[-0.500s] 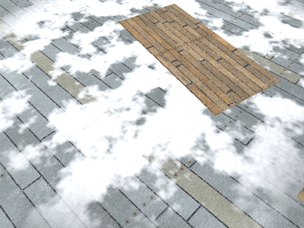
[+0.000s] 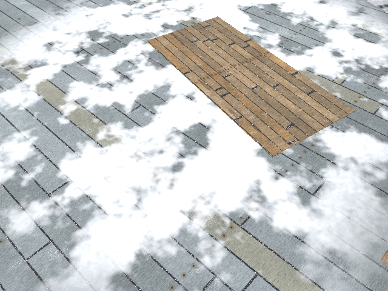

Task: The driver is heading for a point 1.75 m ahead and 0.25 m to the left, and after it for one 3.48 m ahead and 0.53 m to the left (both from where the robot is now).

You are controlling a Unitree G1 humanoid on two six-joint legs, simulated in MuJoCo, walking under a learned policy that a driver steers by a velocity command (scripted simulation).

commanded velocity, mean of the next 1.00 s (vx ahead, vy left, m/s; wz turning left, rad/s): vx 0.44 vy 0.00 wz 0.00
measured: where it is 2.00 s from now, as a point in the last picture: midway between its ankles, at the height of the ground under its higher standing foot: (205, 163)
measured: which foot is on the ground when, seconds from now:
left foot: down 0.00-0.16, up 0.18-0.62, down 0.64-1.00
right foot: up 0.00-0.14, down 0.16-0.66, up 0.68-1.00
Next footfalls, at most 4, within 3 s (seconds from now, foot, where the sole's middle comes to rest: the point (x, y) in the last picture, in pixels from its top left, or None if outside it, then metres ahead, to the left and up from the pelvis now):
0.16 right None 0.09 -0.15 -0.78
0.64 left None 0.46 0.08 -0.78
1.16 right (243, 232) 0.77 -0.16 -0.78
1.74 left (178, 174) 1.05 0.09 -0.78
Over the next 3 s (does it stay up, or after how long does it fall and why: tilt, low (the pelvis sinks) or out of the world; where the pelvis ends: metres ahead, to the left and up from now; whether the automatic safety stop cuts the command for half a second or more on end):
stays up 1.56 0.25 0.01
